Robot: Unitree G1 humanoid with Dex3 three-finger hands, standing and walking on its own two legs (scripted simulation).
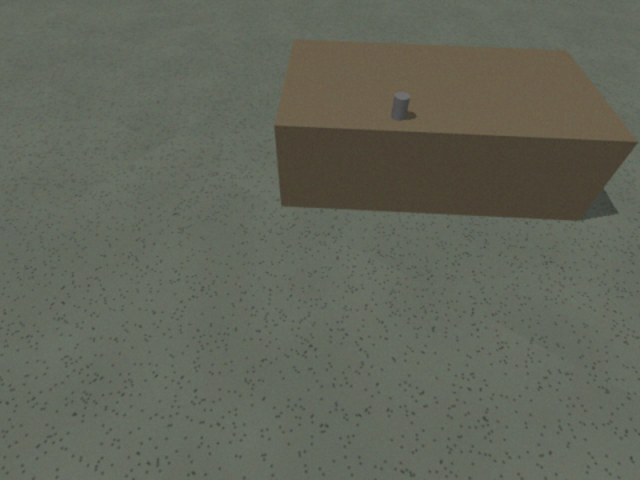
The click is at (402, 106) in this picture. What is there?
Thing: squat round
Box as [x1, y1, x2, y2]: [391, 92, 409, 120]
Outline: 397,92 394,96 391,116 394,119 401,120 405,117 409,95 404,92
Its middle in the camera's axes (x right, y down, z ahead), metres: +0.29 -0.50 +1.46
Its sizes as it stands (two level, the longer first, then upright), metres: 0.056 0.056 0.086
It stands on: a support 0.42 m high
